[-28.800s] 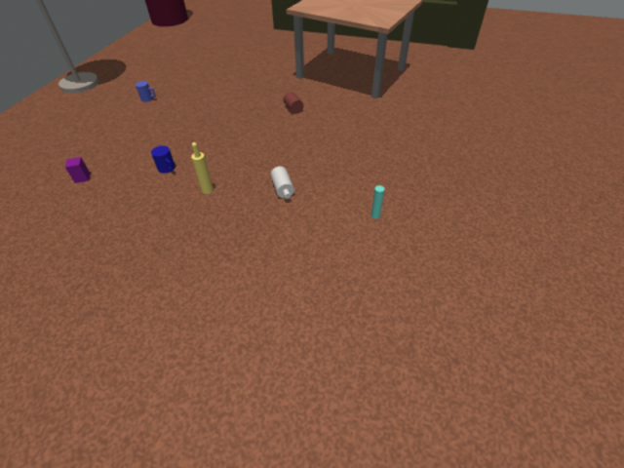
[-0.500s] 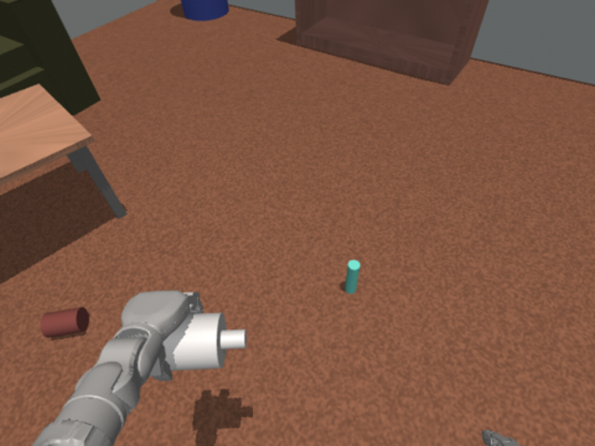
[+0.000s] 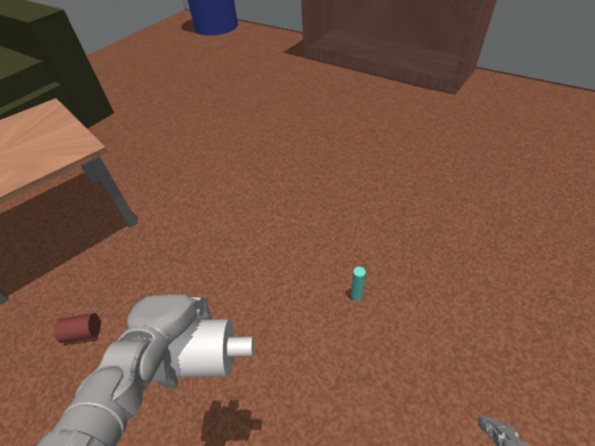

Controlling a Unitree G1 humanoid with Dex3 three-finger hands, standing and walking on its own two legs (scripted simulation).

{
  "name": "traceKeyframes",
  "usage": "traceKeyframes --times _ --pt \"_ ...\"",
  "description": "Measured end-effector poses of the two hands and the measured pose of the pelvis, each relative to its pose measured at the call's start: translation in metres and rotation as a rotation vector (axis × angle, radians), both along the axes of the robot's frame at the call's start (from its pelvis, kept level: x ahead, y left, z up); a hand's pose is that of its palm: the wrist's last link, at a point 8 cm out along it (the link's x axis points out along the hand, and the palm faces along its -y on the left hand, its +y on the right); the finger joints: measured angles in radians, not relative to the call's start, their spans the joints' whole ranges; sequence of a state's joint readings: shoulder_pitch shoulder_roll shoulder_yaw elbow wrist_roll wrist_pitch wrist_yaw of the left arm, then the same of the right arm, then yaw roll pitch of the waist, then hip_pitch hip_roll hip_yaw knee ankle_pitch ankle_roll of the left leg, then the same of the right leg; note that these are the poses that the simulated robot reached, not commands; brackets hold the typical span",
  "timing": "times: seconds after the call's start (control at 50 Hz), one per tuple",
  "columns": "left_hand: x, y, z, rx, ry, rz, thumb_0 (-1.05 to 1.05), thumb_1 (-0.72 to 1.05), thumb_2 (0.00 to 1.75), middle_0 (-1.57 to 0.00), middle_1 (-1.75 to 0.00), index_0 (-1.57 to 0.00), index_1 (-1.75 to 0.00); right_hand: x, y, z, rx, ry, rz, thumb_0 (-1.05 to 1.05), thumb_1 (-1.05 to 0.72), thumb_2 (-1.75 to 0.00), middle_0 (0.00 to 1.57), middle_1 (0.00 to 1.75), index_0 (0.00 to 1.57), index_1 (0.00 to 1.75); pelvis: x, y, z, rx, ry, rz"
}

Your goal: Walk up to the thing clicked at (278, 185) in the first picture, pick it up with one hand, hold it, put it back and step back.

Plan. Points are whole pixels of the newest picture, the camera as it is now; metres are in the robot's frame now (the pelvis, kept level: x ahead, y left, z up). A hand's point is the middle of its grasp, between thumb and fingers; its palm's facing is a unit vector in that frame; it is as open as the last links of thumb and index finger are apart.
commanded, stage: hold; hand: left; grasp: from above
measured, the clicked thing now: (196, 347) +0.30 +0.18 -0.07
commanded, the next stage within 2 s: crouch in 1.08 s
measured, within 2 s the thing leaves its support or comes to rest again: neither
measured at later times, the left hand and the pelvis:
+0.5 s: hand (175, 344) +0.29 +0.20 -0.03, palm faces -0.46 -0.02 -0.89, open 11.1 cm; pelvis +0.00 +0.00 +0.01, yaw +0 degrees
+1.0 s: hand (172, 336) +0.30 +0.21 -0.03, palm faces -0.47 -0.02 -0.88, open 11.2 cm; pelvis +0.01 +0.00 +0.01, yaw +0 degrees
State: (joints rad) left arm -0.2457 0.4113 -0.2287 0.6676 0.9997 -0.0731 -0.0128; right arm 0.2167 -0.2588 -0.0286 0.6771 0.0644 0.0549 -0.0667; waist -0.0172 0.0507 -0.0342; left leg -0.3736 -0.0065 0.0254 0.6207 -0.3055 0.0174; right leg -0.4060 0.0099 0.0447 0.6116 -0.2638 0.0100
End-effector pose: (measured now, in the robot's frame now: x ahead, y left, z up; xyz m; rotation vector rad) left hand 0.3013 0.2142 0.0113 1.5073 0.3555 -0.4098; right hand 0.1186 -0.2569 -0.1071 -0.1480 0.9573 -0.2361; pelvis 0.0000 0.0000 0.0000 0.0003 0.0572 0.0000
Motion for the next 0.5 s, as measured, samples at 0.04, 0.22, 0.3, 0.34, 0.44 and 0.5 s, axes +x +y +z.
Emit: traceKeyframes --times 0.04,0.22,0.3,0.34,0.44,0.5 --pt "-0.002 -0.001 0.000 0.002 0.006 -0.004 -0.02 -0.15 0.59 -0.66 -0.52 -0.63 -0.54 0.001 0.000 0.001 0.000 -0.003 0.001 0.01 -0.90 -0.90 0.20 0.30 0.20 0.30 -0.001 -0.001 0.001 0.001 -0.003 0.000" --pt "-0.005 -0.007 0.007 -0.006 -0.018 -0.001 -0.02 -0.15 0.59 -0.66 -0.52 -0.63 -0.54 0.005 -0.002 0.004 0.001 -0.019 0.006 0.01 -0.90 -0.90 0.20 0.30 0.20 0.30 -0.002 -0.004 0.003 0.003 -0.020 0.001" --pt "-0.005 -0.009 0.010 -0.002 -0.015 -0.007 -0.02 -0.15 0.59 -0.66 -0.52 -0.63 -0.54 0.007 -0.003 0.006 0.002 -0.027 0.007 0.01 -0.90 -0.90 0.20 0.30 0.20 0.30 -0.003 -0.005 0.004 0.004 -0.025 0.001" --pt "-0.005 -0.010 0.012 -0.003 -0.013 -0.012 -0.02 -0.15 0.59 -0.66 -0.52 -0.63 -0.54 0.008 -0.003 0.007 0.001 -0.030 0.006 0.01 -0.90 -0.90 0.20 0.30 0.20 0.30 -0.003 -0.005 0.005 0.004 -0.028 0.000" --pt "-0.005 -0.011 0.015 -0.010 -0.010 -0.021 -0.02 -0.15 0.58 -0.67 -0.52 -0.64 -0.54 0.012 -0.001 0.010 0.001 -0.038 0.008 0.01 -0.90 -0.90 0.20 0.30 0.20 0.30 -0.002 -0.004 0.006 0.004 -0.036 0.000" --pt "-0.006 -0.011 0.017 -0.014 -0.012 -0.022 -0.02 -0.15 0.58 -0.67 -0.52 -0.64 -0.54 0.015 0.000 0.012 0.003 -0.044 0.009 0.01 -0.90 -0.90 0.20 0.30 0.20 0.30 -0.001 -0.004 0.007 0.004 -0.039 -0.002"
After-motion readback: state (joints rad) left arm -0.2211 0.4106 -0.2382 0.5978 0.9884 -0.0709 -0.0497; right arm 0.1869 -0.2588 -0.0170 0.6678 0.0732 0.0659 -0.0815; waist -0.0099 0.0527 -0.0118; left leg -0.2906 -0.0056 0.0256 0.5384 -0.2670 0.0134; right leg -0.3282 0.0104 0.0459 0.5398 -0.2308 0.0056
